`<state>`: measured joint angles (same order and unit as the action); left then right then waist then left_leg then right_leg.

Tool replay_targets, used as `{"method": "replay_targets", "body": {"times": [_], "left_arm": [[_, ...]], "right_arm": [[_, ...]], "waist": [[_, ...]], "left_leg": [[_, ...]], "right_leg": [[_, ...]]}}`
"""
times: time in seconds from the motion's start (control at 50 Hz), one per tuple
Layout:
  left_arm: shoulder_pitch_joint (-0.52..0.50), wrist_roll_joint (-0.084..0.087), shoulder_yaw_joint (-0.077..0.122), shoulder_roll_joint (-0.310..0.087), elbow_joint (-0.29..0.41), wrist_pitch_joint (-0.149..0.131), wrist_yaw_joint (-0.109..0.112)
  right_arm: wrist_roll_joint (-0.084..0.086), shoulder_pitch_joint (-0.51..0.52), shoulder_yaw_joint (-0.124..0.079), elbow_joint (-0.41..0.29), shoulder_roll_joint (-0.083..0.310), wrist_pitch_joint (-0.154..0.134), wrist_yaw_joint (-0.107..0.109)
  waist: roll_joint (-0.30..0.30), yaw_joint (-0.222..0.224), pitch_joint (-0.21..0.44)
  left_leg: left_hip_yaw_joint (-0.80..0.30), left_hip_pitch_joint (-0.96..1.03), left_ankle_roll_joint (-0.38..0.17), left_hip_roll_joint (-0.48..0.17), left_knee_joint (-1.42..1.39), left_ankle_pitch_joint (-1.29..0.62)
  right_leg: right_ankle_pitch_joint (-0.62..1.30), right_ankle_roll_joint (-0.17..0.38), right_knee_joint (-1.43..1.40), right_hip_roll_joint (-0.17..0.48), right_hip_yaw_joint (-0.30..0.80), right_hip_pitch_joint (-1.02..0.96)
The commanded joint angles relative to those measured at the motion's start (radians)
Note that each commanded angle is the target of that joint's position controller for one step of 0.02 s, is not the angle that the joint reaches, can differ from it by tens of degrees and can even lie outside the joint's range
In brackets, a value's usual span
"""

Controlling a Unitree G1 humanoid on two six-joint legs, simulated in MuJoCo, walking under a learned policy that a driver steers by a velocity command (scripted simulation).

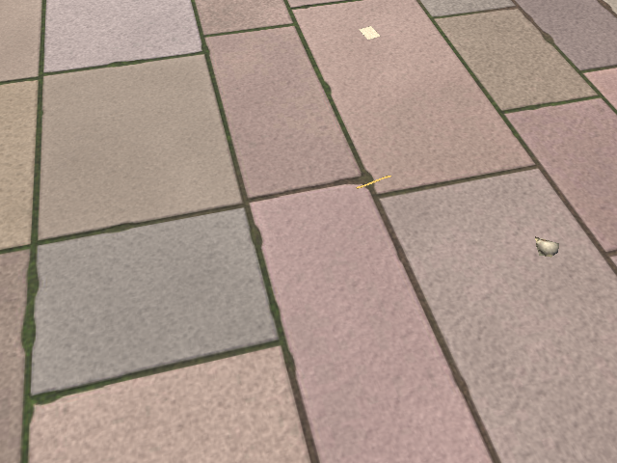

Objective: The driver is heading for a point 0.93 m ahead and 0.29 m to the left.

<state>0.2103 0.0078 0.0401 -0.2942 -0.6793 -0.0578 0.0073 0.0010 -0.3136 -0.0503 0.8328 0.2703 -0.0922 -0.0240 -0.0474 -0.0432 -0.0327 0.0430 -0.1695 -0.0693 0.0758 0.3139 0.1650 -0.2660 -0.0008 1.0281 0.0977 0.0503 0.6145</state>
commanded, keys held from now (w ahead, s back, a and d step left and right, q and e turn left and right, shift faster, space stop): w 0.22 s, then w+q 0.78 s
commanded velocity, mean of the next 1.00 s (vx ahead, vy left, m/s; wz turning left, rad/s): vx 0.50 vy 0.00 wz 0.31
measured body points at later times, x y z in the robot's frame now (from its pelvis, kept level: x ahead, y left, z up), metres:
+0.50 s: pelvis +0.29 -0.07 +0.00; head +0.32 -0.08 +0.45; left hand +0.34 +0.22 -0.11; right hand +0.44 -0.33 -0.12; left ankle +0.34 +0.10 -0.66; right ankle +0.29 -0.16 -0.74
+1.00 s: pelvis +0.56 +0.04 +0.00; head +0.59 +0.06 +0.45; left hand +0.62 +0.35 -0.10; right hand +0.75 -0.19 -0.11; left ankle +0.55 +0.10 -0.74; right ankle +0.66 -0.12 -0.67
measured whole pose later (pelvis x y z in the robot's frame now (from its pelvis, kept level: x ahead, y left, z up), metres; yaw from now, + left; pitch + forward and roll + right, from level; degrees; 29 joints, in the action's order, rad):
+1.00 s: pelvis +0.56 +0.04 +0.00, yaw +23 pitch +1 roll +0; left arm 0.13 -0.01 0.05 -0.31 -0.71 -0.10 0.00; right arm 0.01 -0.29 -0.07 0.71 0.28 -0.04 -0.02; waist -0.02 -0.03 -0.06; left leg -0.04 -0.24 -0.11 0.12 0.39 0.17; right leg -0.30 -0.04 1.06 0.10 0.07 0.59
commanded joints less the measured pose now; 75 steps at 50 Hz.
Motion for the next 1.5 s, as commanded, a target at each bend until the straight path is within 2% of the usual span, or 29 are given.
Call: {"method": "replay_targets", "body": {"times": [0.02,0.16,0.2,0.24,0.26,0.28,0.3,0.32,0.36,0.48,0.68,0.74,0.78,0.8,0.82,0.84,0.86,0.88,0.9,0.96,1.08,1.18,1.26,1.28,1.3,1.34,1.36,1.44,1.5], "left_arm": [[-0.014,-0.009,0.004,-0.041,0.064,-0.014,-0.003],[-0.213,0.011,0.006,-0.051,0.119,-0.036,-0.037],[-0.195,0.009,0.015,-0.073,0.120,-0.037,-0.044],[-0.010,0.002,0.049,-0.128,0.071,-0.038,-0.037],[0.166,-0.009,0.072,-0.190,0.040,-0.035,-0.027],[0.241,-0.023,0.094,-0.299,0.027,-0.029,-0.022],[0.268,-0.014,0.074,-0.202,0.025,-0.026,-0.024],[0.204,-0.012,0.056,-0.156,0.024,-0.028,-0.022],[0.086,-0.014,0.037,-0.097,0.022,-0.032,-0.023],[0.020,-0.026,0.048,-0.092,-0.026,-0.070,-0.017],[0.114,0.006,0.075,-0.163,-0.106,-0.023,0.007],[0.090,0.016,0.087,-0.204,-0.103,0.001,0.017],[0.067,0.019,0.081,-0.198,-0.094,0.012,0.024],[0.109,-0.023,0.049,-0.106,-0.071,0.001,0.021],[0.166,-0.019,0.018,-0.029,-0.016,-0.034,0.007],[0.034,0.019,0.039,-0.136,-0.006,-0.067,-0.008],[-0.030,0.040,0.040,-0.146,0.022,-0.084,-0.014],[-0.033,0.021,0.037,-0.129,0.012,-0.090,-0.005],[-0.028,-0.007,0.045,-0.139,0.005,-0.086,0.002],[0.005,-0.024,0.045,-0.115,0.003,-0.054,-0.001],[-0.197,-0.020,0.017,-0.049,0.056,-0.047,-0.009],[-0.267,0.000,0.031,-0.095,0.083,-0.066,-0.031],[-0.041,-0.012,0.070,-0.161,0.037,-0.085,-0.023],[0.111,-0.023,0.083,-0.216,0.025,-0.083,-0.014],[0.160,-0.028,0.096,-0.271,-0.013,-0.069,-0.025],[0.077,-0.005,0.059,-0.111,0.019,-0.058,-0.022],[0.033,-0.015,0.051,-0.099,0.021,-0.052,-0.020],[0.001,-0.018,0.042,-0.069,-0.015,-0.060,-0.015],[-0.004,-0.017,0.055,-0.117,-0.047,-0.060,-0.016]], "right_arm": [[0.010,0.075,-0.035,-0.073,0.160,-0.019,0.010],[0.028,-0.053,-0.041,-0.020,0.202,0.016,0.014],[0.027,-0.057,-0.045,-0.011,0.214,0.031,0.018],[0.025,-0.042,-0.039,-0.012,0.203,0.042,0.022],[0.006,-0.039,-0.015,-0.033,0.152,0.040,0.023],[0.002,-0.161,0.022,-0.063,0.030,0.021,0.018],[0.025,-0.128,0.007,-0.042,0.107,0.006,0.015],[0.051,-0.037,-0.017,-0.068,0.178,-0.001,0.012],[0.034,0.049,-0.018,-0.088,0.159,0.005,0.015],[0.026,0.044,-0.019,-0.091,0.084,0.064,0.021],[0.019,0.312,-0.005,-0.213,0.058,0.051,-0.035],[0.019,0.241,-0.030,-0.226,0.103,0.059,-0.041],[0.025,-0.036,-0.086,-0.161,0.196,0.068,-0.023],[0.030,-0.133,-0.109,-0.139,0.288,0.079,0.001],[0.026,-0.078,-0.107,-0.179,0.341,0.062,-0.006],[0.023,-0.086,-0.084,-0.186,0.244,0.050,-0.013],[0.020,-0.053,-0.073,-0.180,0.206,0.037,-0.012],[0.020,0.010,-0.064,-0.185,0.182,0.031,-0.011],[0.017,0.063,-0.055,-0.196,0.150,0.029,-0.007],[0.008,0.090,-0.052,-0.212,0.147,0.027,0.008],[0.021,0.012,-0.064,-0.180,0.186,0.041,0.040],[0.028,-0.052,-0.064,-0.151,0.179,0.055,0.046],[0.018,-0.017,-0.048,-0.169,0.125,0.060,0.043],[-0.003,-0.043,-0.025,-0.188,0.065,0.058,0.041],[0.038,-0.180,-0.015,-0.218,0.039,0.049,0.040],[0.036,-0.041,-0.048,-0.195,0.194,0.057,0.043],[0.025,0.006,-0.048,-0.204,0.181,0.061,0.044],[0.028,0.035,-0.044,-0.225,0.105,0.074,0.030],[0.008,0.074,-0.029,-0.248,0.066,0.078,0.035]], "waist": [[0.099,0.030,-0.011],[0.098,-0.040,-0.033],[0.111,-0.014,-0.018],[0.103,0.094,0.095],[0.050,0.172,0.237],[-0.213,0.126,0.382],[-0.184,0.168,0.429],[-0.114,0.166,0.260],[-0.041,0.109,0.105],[-0.020,0.037,0.009],[0.012,0.118,-0.071],[-0.036,0.050,0.011],[-0.011,-0.104,0.158],[0.192,-0.096,0.238],[0.332,-0.003,0.385],[0.166,-0.083,0.360],[0.136,-0.070,0.222],[0.039,-0.017,0.138],[0.042,0.017,0.101],[0.075,0.062,0.078],[0.114,-0.009,0.031],[0.141,-0.028,0.029],[0.155,0.099,0.143],[0.016,0.144,0.296],[-0.340,0.068,0.368],[-0.086,0.120,0.151],[-0.018,0.103,0.091],[-0.057,0.061,0.012],[-0.032,0.042,0.013]], "left_leg": [[-0.186,-0.044,-0.182,-0.259,-0.206,-0.136],[-0.147,0.112,-0.122,-0.299,-0.138,-0.170],[-0.155,0.179,-0.102,-0.323,-0.078,-0.258],[-0.110,0.151,-0.062,-0.266,0.165,-0.509],[-0.078,-0.010,-0.025,-0.215,0.430,-0.365],[-0.031,-0.413,0.051,-0.043,0.824,0.189],[-0.171,-0.531,0.051,-0.043,0.962,0.400],[-0.177,-0.605,0.042,-0.093,1.004,0.337],[-0.143,-0.562,0.048,-0.170,0.910,0.189],[-0.163,-0.502,0.087,-0.202,0.755,-0.005],[-0.025,-0.528,0.024,-0.163,0.325,-0.148],[0.059,-0.373,-0.035,-0.075,0.322,0.004],[0.055,0.030,-0.103,-0.002,0.241,-0.033],[-0.252,0.319,-0.170,-0.198,0.243,-0.102],[-0.862,0.575,-0.392,-0.406,0.059,0.154],[-0.835,0.559,-0.336,-0.399,-0.031,0.213],[-0.690,0.438,-0.295,-0.367,-0.037,0.160],[-0.577,0.284,-0.258,-0.321,-0.034,0.041],[-0.495,0.172,-0.241,-0.286,-0.041,-0.075],[-0.397,0.019,-0.243,-0.240,-0.083,-0.259],[-0.281,-0.089,-0.164,-0.146,-0.069,-0.187],[-0.409,0.010,-0.135,-0.196,0.024,-0.072],[-0.416,-0.008,-0.068,-0.140,0.294,-0.153],[-0.318,-0.144,-0.026,-0.063,0.584,0.065],[-0.226,-0.500,0.027,0.036,0.872,0.454],[-0.220,-0.617,0.050,-0.079,0.999,0.294],[-0.195,-0.580,0.057,-0.112,0.978,0.225],[-0.161,-0.494,0.068,-0.169,0.854,0.149],[-0.136,-0.486,0.097,-0.151,0.691,0.119]], "right_leg": [[0.167,-0.021,-0.171,0.038,0.006,0.009],[0.307,0.005,-0.482,-0.024,-0.025,-0.044],[0.227,0.033,-0.513,-0.040,-0.033,-0.080],[0.199,0.081,-0.559,-0.088,-0.076,-0.357],[0.215,0.134,-0.517,0.031,0.038,-0.646],[0.066,0.288,-0.575,0.301,0.499,-1.008],[-0.068,0.306,-0.695,0.324,0.678,-1.006],[-0.065,0.255,-0.708,0.292,0.512,-0.889],[0.074,0.209,-0.763,0.207,0.283,-0.644],[0.311,0.199,-0.895,0.161,0.000,-0.475],[0.449,0.147,-0.845,0.190,-0.213,-0.690],[0.909,0.114,-0.648,0.190,-0.253,-0.743],[0.915,0.060,-0.260,0.129,-0.290,-0.593],[0.264,0.012,0.069,0.052,-0.282,-0.299],[-0.355,-0.034,0.372,-0.163,-0.080,0.068],[-0.297,-0.013,0.399,-0.103,0.063,0.179],[-0.204,0.010,0.340,-0.064,0.047,0.214],[-0.129,0.011,0.249,-0.018,0.044,0.165],[-0.087,0.001,0.165,0.007,0.044,0.098],[-0.032,-0.038,0.062,0.019,0.026,-0.001],[0.309,-0.083,-0.367,-0.058,-0.007,-0.072],[0.309,-0.052,-0.527,-0.093,0.034,-0.128],[0.209,0.047,-0.586,-0.047,0.047,-0.467],[0.147,0.104,-0.571,0.134,0.235,-0.734],[-0.129,0.258,-0.695,0.324,0.728,-0.971],[-0.270,0.188,-0.744,0.268,0.554,-0.786],[-0.124,0.169,-0.757,0.225,0.428,-0.672],[0.186,0.176,-0.832,0.145,0.168,-0.493],[0.612,0.212,-0.810,0.154,0.050,-0.486]]}}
